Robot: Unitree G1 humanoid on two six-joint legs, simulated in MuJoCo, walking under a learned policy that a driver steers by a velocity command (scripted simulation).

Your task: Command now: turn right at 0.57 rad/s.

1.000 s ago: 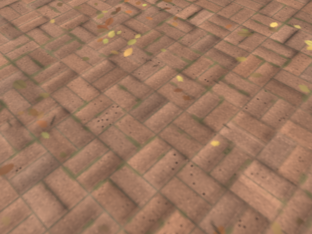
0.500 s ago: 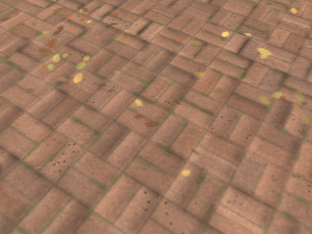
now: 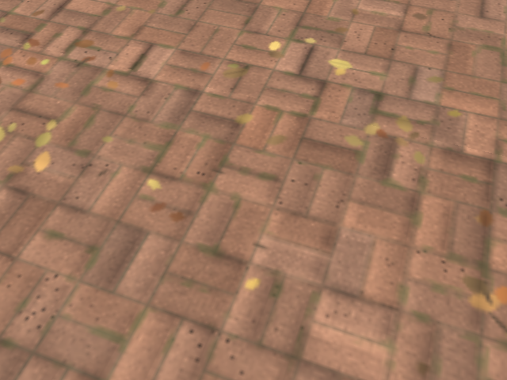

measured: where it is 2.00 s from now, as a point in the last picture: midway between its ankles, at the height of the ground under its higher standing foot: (482, 297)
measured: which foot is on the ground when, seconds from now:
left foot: up 0.00-0.08, down 0.10-0.64, up 0.66-1.00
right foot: down 0.00-0.10, up 0.12-0.62, down 0.64-1.00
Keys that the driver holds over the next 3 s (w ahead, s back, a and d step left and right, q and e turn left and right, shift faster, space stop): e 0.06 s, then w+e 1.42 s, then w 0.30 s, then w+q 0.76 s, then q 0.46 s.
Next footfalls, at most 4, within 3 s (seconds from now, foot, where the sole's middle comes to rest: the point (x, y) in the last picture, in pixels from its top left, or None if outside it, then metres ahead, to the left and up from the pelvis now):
0.10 left None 0.04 0.12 -0.78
0.64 right None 0.20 -0.18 -0.78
1.18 left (375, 331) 0.59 -0.26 -0.78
1.70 right None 0.58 -0.61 -0.78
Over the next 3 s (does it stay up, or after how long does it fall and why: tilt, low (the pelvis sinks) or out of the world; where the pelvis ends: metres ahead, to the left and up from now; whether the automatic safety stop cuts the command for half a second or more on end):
stays up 0.95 -0.91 0.00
